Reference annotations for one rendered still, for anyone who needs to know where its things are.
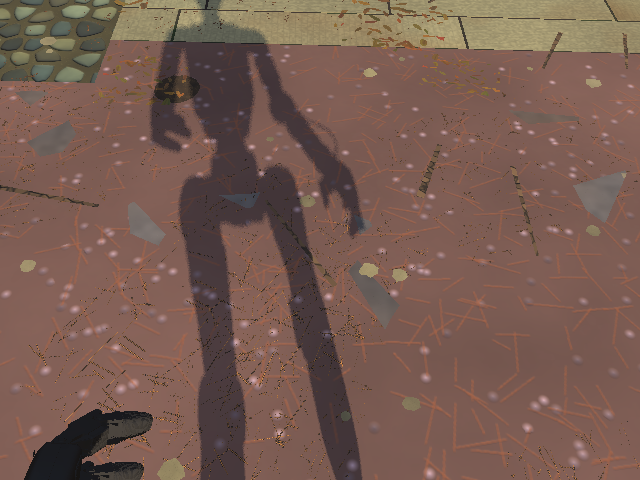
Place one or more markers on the robot left hand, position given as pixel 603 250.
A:
pixel 61 459

